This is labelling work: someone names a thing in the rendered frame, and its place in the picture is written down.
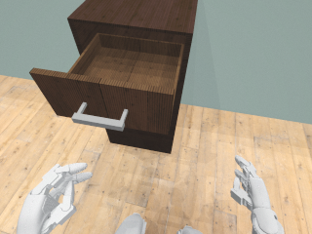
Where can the handle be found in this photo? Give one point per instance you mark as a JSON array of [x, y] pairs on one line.
[[96, 121]]

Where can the cabinet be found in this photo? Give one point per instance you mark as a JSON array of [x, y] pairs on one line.
[[160, 20]]

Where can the robot left hand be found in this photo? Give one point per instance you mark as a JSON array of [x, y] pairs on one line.
[[40, 202]]

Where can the robot left thigh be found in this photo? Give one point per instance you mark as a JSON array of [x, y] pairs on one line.
[[132, 224]]

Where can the right robot forearm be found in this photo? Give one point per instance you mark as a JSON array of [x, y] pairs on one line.
[[265, 221]]

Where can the drawer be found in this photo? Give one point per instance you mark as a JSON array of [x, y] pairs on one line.
[[115, 73]]

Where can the robot right hand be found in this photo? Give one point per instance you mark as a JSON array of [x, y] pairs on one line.
[[255, 194]]

